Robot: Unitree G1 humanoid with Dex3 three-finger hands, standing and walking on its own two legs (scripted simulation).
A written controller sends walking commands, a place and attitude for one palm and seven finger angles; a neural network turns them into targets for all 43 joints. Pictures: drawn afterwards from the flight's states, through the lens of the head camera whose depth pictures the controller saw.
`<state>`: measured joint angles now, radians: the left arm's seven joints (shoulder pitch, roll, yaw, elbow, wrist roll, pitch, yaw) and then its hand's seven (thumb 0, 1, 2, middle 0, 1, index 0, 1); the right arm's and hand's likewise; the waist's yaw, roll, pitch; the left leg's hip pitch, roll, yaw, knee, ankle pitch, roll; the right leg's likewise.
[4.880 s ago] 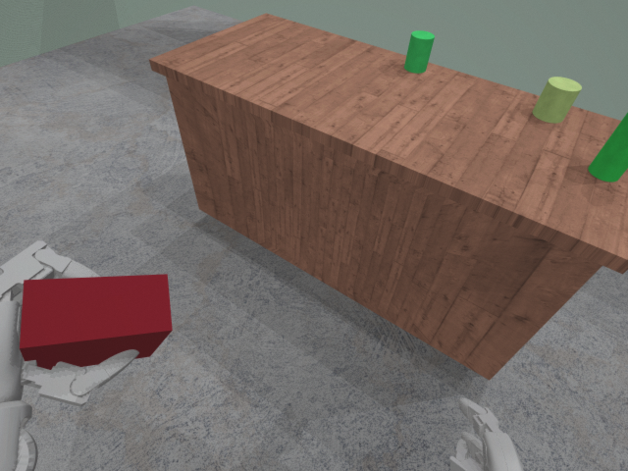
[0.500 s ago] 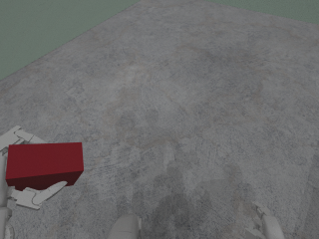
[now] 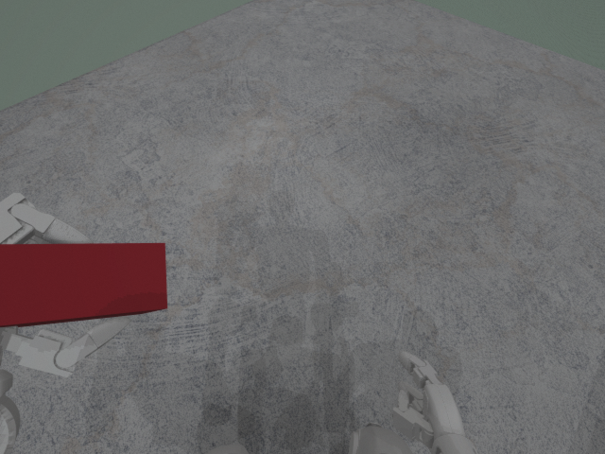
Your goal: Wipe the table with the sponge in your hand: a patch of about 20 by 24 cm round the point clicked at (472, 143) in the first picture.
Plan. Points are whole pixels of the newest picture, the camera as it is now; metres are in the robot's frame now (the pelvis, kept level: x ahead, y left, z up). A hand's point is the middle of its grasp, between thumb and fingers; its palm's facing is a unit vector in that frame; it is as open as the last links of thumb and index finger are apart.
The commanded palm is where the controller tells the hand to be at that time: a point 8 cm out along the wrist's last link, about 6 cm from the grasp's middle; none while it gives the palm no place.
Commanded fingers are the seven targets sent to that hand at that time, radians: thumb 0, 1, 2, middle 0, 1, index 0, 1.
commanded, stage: turn to face it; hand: left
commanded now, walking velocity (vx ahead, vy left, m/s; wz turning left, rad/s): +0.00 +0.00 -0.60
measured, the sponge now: (107, 285) +0.22 +0.21 +0.17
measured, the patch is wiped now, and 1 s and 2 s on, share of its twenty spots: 0.00 0.00 0.00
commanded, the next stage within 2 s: none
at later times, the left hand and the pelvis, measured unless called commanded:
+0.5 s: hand (280, 231) +0.28 +0.06 +0.20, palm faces +0.09 -0.80 -0.59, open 9.8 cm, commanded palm +0.23 +0.14 +0.18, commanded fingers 0.00 0.10 1.30 -1.20 -1.60 -1.20 -1.60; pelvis +0.00 -0.09 +0.00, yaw -16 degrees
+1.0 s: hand (313, 299) +0.22 +0.03 +0.19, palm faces -0.08 -0.85 -0.53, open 9.9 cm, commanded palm +0.19 +0.09 +0.18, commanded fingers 0.00 0.10 1.30 -1.20 -1.60 -1.20 -1.60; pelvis -0.10 -0.06 +0.00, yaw -33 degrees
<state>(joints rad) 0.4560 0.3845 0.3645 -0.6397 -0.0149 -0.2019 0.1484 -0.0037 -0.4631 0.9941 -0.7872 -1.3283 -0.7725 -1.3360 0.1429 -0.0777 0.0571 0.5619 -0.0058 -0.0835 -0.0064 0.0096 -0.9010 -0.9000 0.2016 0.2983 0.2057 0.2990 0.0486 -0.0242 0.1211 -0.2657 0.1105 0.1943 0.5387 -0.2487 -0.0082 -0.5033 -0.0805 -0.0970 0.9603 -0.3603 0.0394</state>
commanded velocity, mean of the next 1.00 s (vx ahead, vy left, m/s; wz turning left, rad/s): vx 0.00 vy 0.00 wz -0.60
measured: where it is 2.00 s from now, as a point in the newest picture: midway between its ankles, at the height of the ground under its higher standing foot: outside the picture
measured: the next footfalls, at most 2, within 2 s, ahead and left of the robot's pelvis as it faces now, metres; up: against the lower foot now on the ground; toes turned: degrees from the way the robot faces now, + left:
right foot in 0.16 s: +0.11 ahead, -0.13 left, +0.00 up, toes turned -14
left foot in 0.86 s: +0.02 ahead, +0.04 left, +0.00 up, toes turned -24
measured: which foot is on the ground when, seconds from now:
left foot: down 0.00-0.18, up 0.20-0.84, down 0.86-1.00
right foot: up 0.00-0.14, down 0.16-0.86, up 0.88-1.00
